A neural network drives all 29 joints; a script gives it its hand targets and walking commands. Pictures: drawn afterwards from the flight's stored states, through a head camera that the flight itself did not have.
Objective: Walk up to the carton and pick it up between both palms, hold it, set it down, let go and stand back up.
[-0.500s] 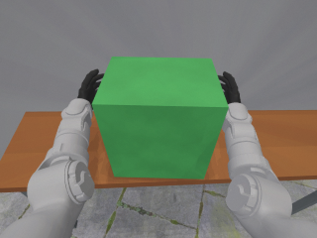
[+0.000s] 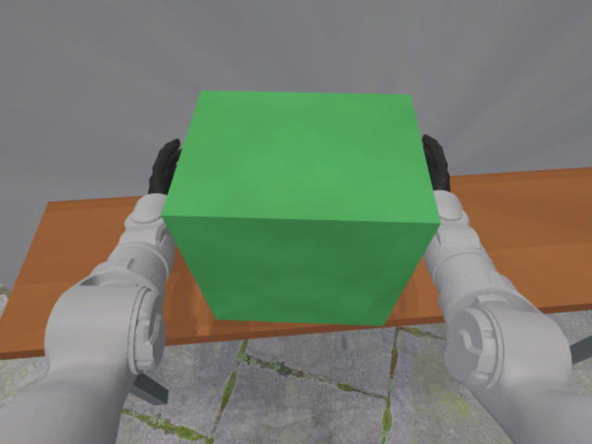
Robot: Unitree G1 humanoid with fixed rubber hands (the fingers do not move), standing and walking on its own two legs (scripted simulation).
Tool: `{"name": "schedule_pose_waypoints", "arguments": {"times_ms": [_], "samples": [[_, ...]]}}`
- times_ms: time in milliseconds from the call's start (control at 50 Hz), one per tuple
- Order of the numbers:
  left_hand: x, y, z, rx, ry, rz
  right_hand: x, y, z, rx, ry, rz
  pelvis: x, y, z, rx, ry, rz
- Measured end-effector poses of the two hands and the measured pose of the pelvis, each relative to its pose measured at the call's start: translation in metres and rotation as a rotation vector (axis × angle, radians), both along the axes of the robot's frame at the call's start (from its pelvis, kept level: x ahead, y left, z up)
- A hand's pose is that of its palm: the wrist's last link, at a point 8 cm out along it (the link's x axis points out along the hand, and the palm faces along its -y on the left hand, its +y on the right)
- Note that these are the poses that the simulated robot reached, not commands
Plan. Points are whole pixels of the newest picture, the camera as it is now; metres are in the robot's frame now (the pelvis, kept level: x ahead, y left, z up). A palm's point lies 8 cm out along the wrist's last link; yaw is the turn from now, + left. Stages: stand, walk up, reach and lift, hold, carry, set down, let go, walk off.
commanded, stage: set down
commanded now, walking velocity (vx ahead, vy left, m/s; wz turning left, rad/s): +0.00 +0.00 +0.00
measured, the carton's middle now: (301, 220) +0.42 -0.01 +0.04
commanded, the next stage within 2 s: none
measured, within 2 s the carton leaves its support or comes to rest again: neither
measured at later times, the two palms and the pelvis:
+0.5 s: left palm (146, 188) +0.46 +0.20 +0.09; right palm (437, 199) +0.41 -0.20 +0.08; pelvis -0.01 +0.01 +0.00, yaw +0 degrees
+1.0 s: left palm (120, 238) +0.38 +0.22 +0.09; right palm (464, 249) +0.33 -0.21 +0.08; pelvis -0.06 +0.03 -0.01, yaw -1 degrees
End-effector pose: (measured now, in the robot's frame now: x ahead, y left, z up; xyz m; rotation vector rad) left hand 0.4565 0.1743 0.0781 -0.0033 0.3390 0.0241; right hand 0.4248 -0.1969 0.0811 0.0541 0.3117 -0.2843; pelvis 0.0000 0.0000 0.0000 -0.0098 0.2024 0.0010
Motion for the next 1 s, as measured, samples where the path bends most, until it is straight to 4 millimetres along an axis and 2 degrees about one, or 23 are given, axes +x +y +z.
{"name": "schedule_pose_waypoints", "arguments": {"times_ms": [120,240,440,580,740,1000], "samples": [[0.007,0.006,-0.004,-0.019,-0.014,0.021,0.008,-0.003,-0.003,-0.018,-0.010,0.005,-0.001,0.004,-0.004,-0.006,0.075,-0.001],[0.007,0.015,-0.008,-0.019,-0.017,0.030,0.004,-0.004,-0.009,-0.041,0.010,0.016,0.000,0.005,-0.004,-0.008,0.085,-0.001],[0.005,0.022,0.012,0.018,-0.070,0.017,-0.004,-0.003,0.001,-0.059,-0.064,0.036,-0.005,0.009,-0.005,-0.013,0.079,-0.002],[-0.009,0.022,0.016,0.037,-0.066,-0.011,-0.025,-0.010,-0.007,-0.068,-0.046,0.019,-0.015,0.012,-0.005,-0.018,0.066,-0.003],[-0.032,0.031,0.016,0.018,-0.092,-0.009,-0.059,-0.018,-0.016,-0.062,-0.026,-0.020,-0.032,0.019,-0.006,-0.032,0.044,-0.005],[-0.073,0.045,0.009,0.016,-0.119,-0.041,-0.096,-0.009,0.003,-0.092,-0.007,0.004,-0.061,0.027,-0.008,-0.042,-0.001,-0.005]]}}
